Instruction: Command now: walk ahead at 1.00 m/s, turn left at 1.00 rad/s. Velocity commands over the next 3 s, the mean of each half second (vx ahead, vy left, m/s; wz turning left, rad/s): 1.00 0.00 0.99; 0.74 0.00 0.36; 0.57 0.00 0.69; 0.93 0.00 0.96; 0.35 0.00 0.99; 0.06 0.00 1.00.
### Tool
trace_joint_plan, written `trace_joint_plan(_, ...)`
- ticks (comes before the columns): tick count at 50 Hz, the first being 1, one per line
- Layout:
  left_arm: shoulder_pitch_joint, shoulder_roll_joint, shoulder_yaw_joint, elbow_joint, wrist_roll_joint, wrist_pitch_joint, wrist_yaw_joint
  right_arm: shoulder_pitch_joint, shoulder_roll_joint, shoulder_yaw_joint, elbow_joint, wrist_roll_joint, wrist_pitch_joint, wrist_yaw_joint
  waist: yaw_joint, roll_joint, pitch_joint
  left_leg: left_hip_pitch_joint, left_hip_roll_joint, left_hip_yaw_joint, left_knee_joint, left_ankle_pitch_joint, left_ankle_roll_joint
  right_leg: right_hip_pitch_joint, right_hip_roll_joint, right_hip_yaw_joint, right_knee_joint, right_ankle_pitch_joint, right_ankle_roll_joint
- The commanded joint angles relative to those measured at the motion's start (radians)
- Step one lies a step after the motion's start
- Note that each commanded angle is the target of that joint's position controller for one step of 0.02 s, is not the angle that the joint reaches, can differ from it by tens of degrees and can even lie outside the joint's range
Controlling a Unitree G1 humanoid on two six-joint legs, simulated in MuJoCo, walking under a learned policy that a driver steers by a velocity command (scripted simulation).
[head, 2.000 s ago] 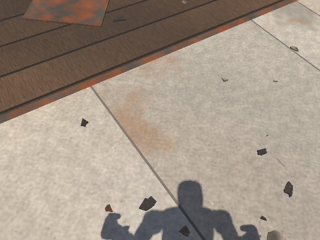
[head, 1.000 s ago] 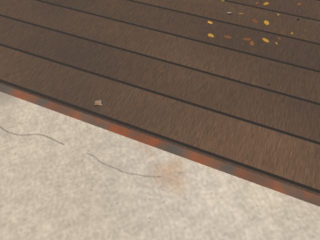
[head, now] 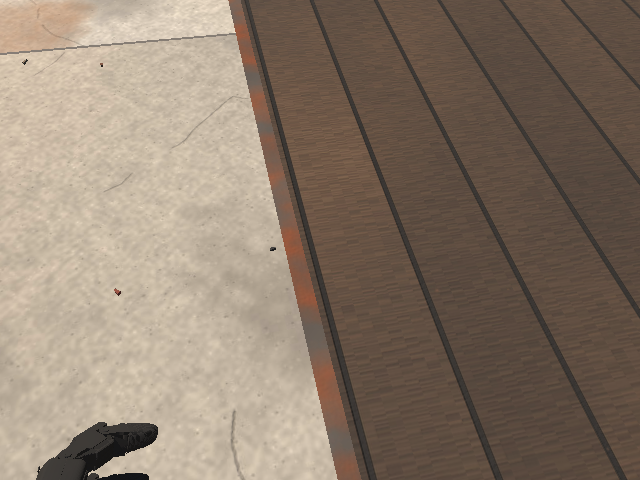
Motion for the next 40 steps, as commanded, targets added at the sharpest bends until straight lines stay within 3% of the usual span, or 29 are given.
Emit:
trace_joint_plan(1, -0.027, 0.104, 0.034, -0.07, 0.027, 0.013, 0.0, -0.132, -0.124, -0.031, -0.099, 0.013, -0.029, -0.037, 0.068, -0.003, 0.042, -0.158, 0.187, -0.331, -0.318, 0.062, 0.159, -0.016, 0.008, -0.083, -0.24, 0.133, 0.053)
trace_joint_plan(3, -0.131, 0.044, 0.019, -0.108, 0.028, 0.01, -0.011, -0.118, -0.136, -0.037, -0.077, 0.014, -0.017, -0.053, 0.018, 0.026, 0.049, -0.262, 0.126, -0.256, -0.287, 0.061, 0.104, 0.108, 0.055, -0.125, -0.462, 0.351, 0.066)
trace_joint_plan(4, -0.168, 0.036, 0.019, -0.124, 0.019, 0.008, -0.016, -0.091, -0.151, -0.044, -0.065, 0.015, -0.014, -0.054, -0.012, 0.036, 0.036, -0.297, 0.128, -0.263, -0.29, 0.011, 0.083, 0.188, 0.08, -0.139, -0.534, 0.43, 0.067)
trace_joint_plan(7, -0.198, 0.101, 0.052, -0.145, -0.028, 0.003, -0.015, -0.046, -0.149, -0.05, -0.034, 0.03, -0.015, -0.057, -0.035, 0.101, 0.006, -0.169, 0.167, -0.356, -0.224, -0.07, 0.048, 0.232, 0.084, -0.063, -0.643, 0.46, 0.073)
trace_joint_plan(9, -0.188, 0.138, 0.07, -0.149, -0.04, -0.003, -0.013, -0.031, -0.136, -0.053, -0.017, 0.035, -0.005, -0.062, -0.019, 0.129, -0.002, -0.023, 0.203, -0.404, -0.137, 0.032, 0.029, 0.213, 0.076, -0.048, -0.682, 0.372, 0.058)
trace_joint_plan(10, -0.101, 0.168, 0.09, -0.133, -0.043, -0.005, -0.01, -0.038, -0.139, -0.056, -0.014, 0.026, 0.003, -0.061, 0.034, 0.144, -0.055, 0.027, 0.208, -0.403, -0.041, 0.187, 0.01, 0.291, 0.085, -0.065, -0.668, 0.305, 0.04)
trace_joint_plan(11, 0.098, 0.2, 0.116, -0.097, -0.05, -0.002, -0.002, -0.068, -0.137, -0.051, -0.024, 0.003, 0.009, -0.052, 0.149, 0.148, -0.177, 0.026, 0.174, -0.361, 0.171, 0.358, -0.029, 0.487, 0.073, -0.087, -0.63, 0.251, 0.017)
trace_joint_plan(12, 0.366, 0.223, 0.121, -0.062, -0.046, 0.011, 0.012, -0.106, -0.079, -0.024, -0.055, -0.029, 0.01, -0.039, 0.271, 0.122, -0.378, -0.163, 0.152, -0.312, 0.513, 0.284, -0.067, 0.861, -0.052, 0.017, -0.491, 0.089, -0.014)
trace_joint_plan(13, 0.404, 0.316, 0.126, -0.029, 0.012, 0.011, -0.008, 0.112, 0.061, 0.016, -0.104, 0.037, -0.001, -0.033, 0.113, -0.441, -0.57, -0.483, 0.028, -0.22, 0.898, -0.328, -0.109, 1.146, -0.336, 0.676, -0.781, -0.377, -0.19)
trace_joint_plan(14, 0.342, 0.232, 0.114, -0.051, 0.012, 0.014, -0.021, 0.074, -0.035, 0.02, -0.088, 0.076, 0.005, -0.043, 0.133, -0.448, -0.486, -0.619, 0.151, -0.163, 1.001, -0.218, -0.109, 1.076, -0.357, 0.854, -0.903, -0.708, -0.189)
trace_joint_plan(15, 0.275, 0.148, 0.098, -0.061, 0.003, 0.026, -0.009, -0.064, -0.113, 0.004, -0.096, 0.056, 0.012, -0.044, 0.17, -0.286, -0.31, -0.657, 0.183, -0.101, 1.017, -0.132, -0.118, 0.926, -0.312, 0.665, -0.913, -0.606, -0.16)
trace_joint_plan(16, 0.251, 0.14, 0.092, -0.04, 0.013, 0.04, -0.003, -0.144, -0.13, -0.002, -0.105, 0.029, 0.015, -0.043, 0.163, -0.099, -0.211, -0.618, 0.218, -0.069, 0.987, -0.096, -0.119, 0.784, -0.268, 0.484, -0.905, -0.372, -0.142)
trace_joint_plan(17, 0.24, 0.139, 0.092, -0.013, 0.024, 0.047, 0.0, -0.213, -0.12, -0.004, -0.129, 0.006, 0.012, -0.039, 0.148, -0.022, -0.134, -0.583, 0.253, -0.062, 0.931, -0.078, -0.111, 0.658, -0.234, 0.348, -0.899, -0.179, -0.137)
trace_joint_plan(18, 0.217, 0.118, 0.084, 0.009, 0.031, 0.042, 0.004, -0.215, -0.103, -0.007, -0.139, 0.015, 0.019, -0.03, 0.11, -0.039, -0.095, -0.535, 0.293, -0.076, 0.888, -0.062, -0.105, 0.566, -0.213, 0.248, -0.909, -0.068, -0.138)
trace_joint_plan(20, 0.2, 0.062, 0.07, 0.052, 0.007, 0.033, -0.004, -0.223, -0.063, -0.002, -0.153, 0.037, 0.044, -0.026, 0.082, -0.073, -0.053, -0.534, 0.332, -0.063, 0.841, -0.087, -0.094, 0.505, -0.188, 0.108, -0.943, 0.026, -0.133)
trace_joint_plan(21, 0.195, 0.057, 0.069, 0.07, -0.007, 0.032, -0.006, -0.238, -0.042, 0.005, -0.165, 0.039, 0.054, -0.024, 0.07, -0.069, -0.026, -0.564, 0.35, -0.058, 0.819, -0.087, -0.094, 0.488, -0.195, 0.055, -0.959, 0.068, -0.136)
trace_joint_plan(22, 0.189, 0.068, 0.072, 0.081, -0.011, 0.03, -0.006, -0.255, -0.031, 0.01, -0.177, 0.033, 0.058, -0.021, 0.062, -0.055, -0.001, -0.596, 0.358, -0.052, 0.802, -0.051, -0.098, 0.477, -0.202, 0.008, -0.98, 0.114, -0.14)
trace_joint_plan(25, 0.191, 0.12, 0.081, 0.102, 0.006, 0.025, -0.004, -0.3, -0.032, 0.019, -0.194, 0.022, 0.049, -0.009, 0.05, -0.008, 0.05, -0.601, 0.345, -0.042, 0.669, 0.116, -0.116, 0.429, -0.185, -0.138, -1.046, 0.215, -0.148)
trace_joint_plan(29, 0.308, 0.159, 0.078, 0.158, 0.006, 0.027, -0.008, -0.451, -0.031, 0.027, -0.22, 0.011, 0.025, 0.015, 0.101, 0.069, 0.102, -0.53, 0.263, 0.058, 0.386, 0.278, -0.076, 0.504, -0.158, -0.283, -1.132, 0.38, -0.135)
trace_joint_plan(30, 0.319, 0.201, 0.084, 0.167, -0.005, 0.032, -0.008, -0.474, -0.021, 0.033, -0.233, 0.017, 0.016, 0.026, 0.091, 0.037, 0.123, -0.495, 0.256, 0.077, 0.31, 0.267, -0.064, 0.517, -0.184, -0.306, -1.124, 0.497, -0.137)
trace_joint_plan(32, 0.347, 0.247, 0.088, 0.186, -0.011, 0.045, -0.003, -0.508, -0.065, 0.015, -0.251, 0.014, 0.006, 0.035, 0.063, -0.029, 0.083, -0.383, 0.164, 0.17, 0.234, 0.192, -0.038, 0.61, -0.192, -0.35, -1.039, 0.993, -0.136)
trace_joint_plan(33, 0.359, 0.269, 0.088, 0.196, -0.007, 0.053, 0.004, -0.474, -0.098, -0.003, -0.253, 0.015, 0.008, 0.032, 0.016, -0.089, 0.025, -0.313, 0.121, 0.193, 0.226, 0.116, -0.019, 0.669, -0.209, -0.355, -0.935, 1.241, -0.135)
trace_joint_plan(34, 0.346, 0.289, 0.088, 0.202, -0.003, 0.062, 0.01, -0.338, -0.153, -0.03, -0.23, 0.018, 0.014, 0.027, -0.072, -0.144, -0.063, -0.145, 0.093, 0.193, 0.213, 0.073, 0.011, 0.666, -0.228, -0.353, -0.759, 1.415, -0.136)
trace_joint_plan(35, 0.293, 0.289, 0.081, 0.196, -0.006, 0.072, 0.017, -0.077, -0.21, -0.066, -0.153, 0.02, 0.024, 0.014, -0.213, -0.143, -0.183, 0.184, 0.085, 0.178, 0.107, 0.161, 0.048, 0.551, -0.204, -0.368, -0.496, 1.44, -0.115)
trace_joint_plan(36, 0.301, 0.221, 0.06, 0.168, 0.001, 0.067, 0.028, 0.085, -0.261, -0.082, -0.081, 0.015, 0.037, -0.003, -0.224, -0.005, -0.265, 0.547, 0.203, -0.045, 0.106, 0.192, 0.055, 0.258, -0.112, -0.337, -0.116, 0.738, -0.07)
trace_joint_plan(37, 0.463, 0.059, 0.01, 0.133, -0.01, 0.034, 0.009, 0.017, -0.336, -0.08, -0.101, -0.003, 0.021, -0.002, -0.034, 0.33, -0.469, 0.804, 0.487, -0.644, -0.035, 0.039, 0.238, -0.081, 0.09, -0.218, 0.294, -0.193, -0.027)
trace_joint_plan(38, 0.342, 0.185, 0.035, 0.133, -0.041, -0.002, 0.006, 0.012, -0.216, -0.053, -0.103, -0.023, 0.006, 0.005, -0.104, 0.164, -0.523, 0.727, 0.499, -0.727, -0.16, 0.118, 0.211, -0.114, 0.073, -0.032, 0.343, -0.18, -0.048)
trace_joint_plan(39, 0.237, 0.171, 0.037, 0.091, -0.069, -0.008, 0.009, -0.036, -0.192, -0.04, -0.091, -0.031, -0.007, 0.007, -0.073, 0.119, -0.347, 0.563, 0.489, -0.563, -0.161, 0.341, 0.186, -0.142, 0.045, -0.049, 0.314, -0.16, -0.045)
trace_joint_plan(40, 0.196, 0.149, 0.03, 0.085, -0.053, -0.006, 0.018, -0.11, -0.179, -0.035, -0.078, -0.022, -0.023, 0.01, -0.015, 0.0, -0.202, 0.36, 0.45, -0.417, -0.161, 0.534, 0.154, -0.121, -0.003, -0.065, 0.217, -0.115, -0.036)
